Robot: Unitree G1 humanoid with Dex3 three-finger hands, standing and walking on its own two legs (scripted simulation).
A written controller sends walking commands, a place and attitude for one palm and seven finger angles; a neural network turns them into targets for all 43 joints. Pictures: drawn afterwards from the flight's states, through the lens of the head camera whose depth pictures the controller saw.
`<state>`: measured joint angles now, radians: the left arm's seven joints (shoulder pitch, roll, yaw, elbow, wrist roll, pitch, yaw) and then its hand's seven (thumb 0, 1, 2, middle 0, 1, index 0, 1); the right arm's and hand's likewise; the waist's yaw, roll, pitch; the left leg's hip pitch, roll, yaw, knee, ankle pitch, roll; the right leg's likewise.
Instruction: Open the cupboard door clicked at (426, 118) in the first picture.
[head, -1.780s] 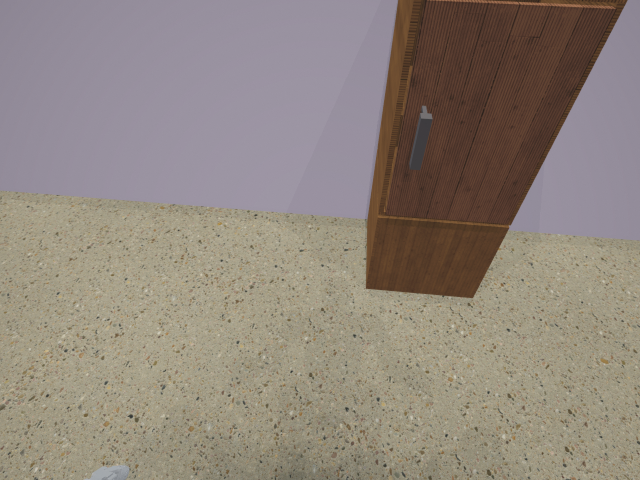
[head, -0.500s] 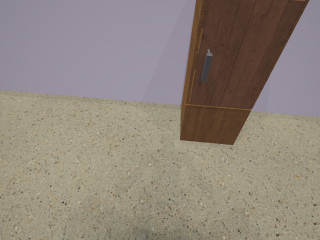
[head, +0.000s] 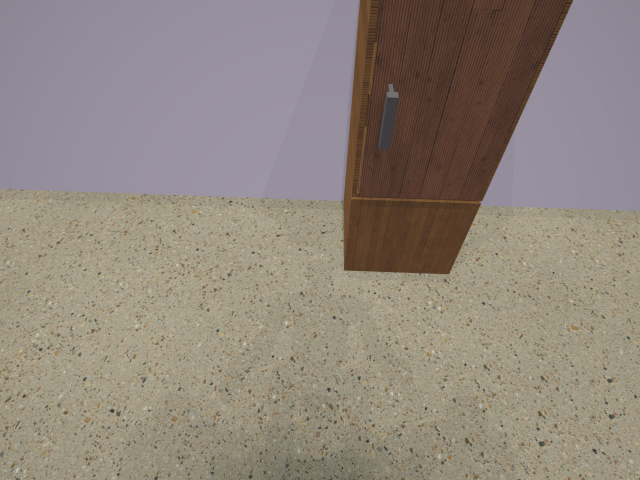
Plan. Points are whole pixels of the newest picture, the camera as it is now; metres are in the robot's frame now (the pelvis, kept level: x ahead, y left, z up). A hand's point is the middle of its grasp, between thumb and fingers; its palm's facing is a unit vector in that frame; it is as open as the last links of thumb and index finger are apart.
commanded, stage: walk to a spot facing it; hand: left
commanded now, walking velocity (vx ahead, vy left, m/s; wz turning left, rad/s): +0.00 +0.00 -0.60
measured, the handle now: (387, 117) +0.93 -0.10 -0.05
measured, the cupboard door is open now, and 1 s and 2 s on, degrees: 0 0 0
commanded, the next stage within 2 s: none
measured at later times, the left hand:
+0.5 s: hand out of the picture +0.05 +0.16 -0.15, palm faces -0.17 -0.95 -0.25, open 7.4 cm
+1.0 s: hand out of the picture +0.14 +0.20 -0.17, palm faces -0.49 -0.85 -0.21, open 7.4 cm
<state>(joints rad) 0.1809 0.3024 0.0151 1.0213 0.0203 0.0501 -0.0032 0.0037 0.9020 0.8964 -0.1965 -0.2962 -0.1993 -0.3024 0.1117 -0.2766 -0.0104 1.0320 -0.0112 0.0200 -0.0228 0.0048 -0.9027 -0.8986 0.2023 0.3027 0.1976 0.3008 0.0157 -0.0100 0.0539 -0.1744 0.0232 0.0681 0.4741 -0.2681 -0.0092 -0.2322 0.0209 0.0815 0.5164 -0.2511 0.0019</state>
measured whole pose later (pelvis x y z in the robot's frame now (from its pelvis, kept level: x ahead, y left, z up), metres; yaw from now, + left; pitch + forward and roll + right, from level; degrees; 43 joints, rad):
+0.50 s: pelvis -0.03 -0.03 +0.00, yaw -14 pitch +1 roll +2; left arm 0.28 0.19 0.05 0.93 0.02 0.03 -0.01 0.00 0.90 0.90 -0.20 -0.30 -0.20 -0.30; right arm 0.12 -0.25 -0.06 0.95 -0.01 0.06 -0.03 0.01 -0.90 -0.90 0.20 0.30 0.20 0.30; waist 0.04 0.00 0.06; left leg -0.45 0.04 -0.03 1.03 -0.35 -0.07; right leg -0.30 0.09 0.12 0.46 -0.17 -0.07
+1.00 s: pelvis -0.04 +0.05 +0.00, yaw -33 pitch -1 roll -2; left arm 0.22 0.29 0.10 0.92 0.03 0.09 -0.04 0.00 0.91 0.90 -0.19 -0.30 -0.20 -0.30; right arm 0.24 -0.18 -0.03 0.91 -0.02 0.01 -0.03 0.01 -0.90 -0.90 0.20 0.30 0.20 0.30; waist 0.01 -0.04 0.05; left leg -0.16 0.06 0.16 0.48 -0.30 0.04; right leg -0.49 -0.03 0.03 1.09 -0.38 0.09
